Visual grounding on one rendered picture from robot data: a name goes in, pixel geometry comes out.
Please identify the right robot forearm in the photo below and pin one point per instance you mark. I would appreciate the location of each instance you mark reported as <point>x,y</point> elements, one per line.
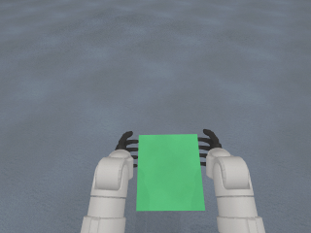
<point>234,191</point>

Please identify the carton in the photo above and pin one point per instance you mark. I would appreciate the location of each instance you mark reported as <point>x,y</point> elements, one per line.
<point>169,173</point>

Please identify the robot left hand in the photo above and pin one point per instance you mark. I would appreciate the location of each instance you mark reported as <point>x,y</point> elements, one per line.
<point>123,142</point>

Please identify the robot right hand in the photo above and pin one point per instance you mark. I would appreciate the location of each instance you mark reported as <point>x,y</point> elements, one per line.
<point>213,141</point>

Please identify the left robot forearm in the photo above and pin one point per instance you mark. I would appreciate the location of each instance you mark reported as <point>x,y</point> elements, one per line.
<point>108,192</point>

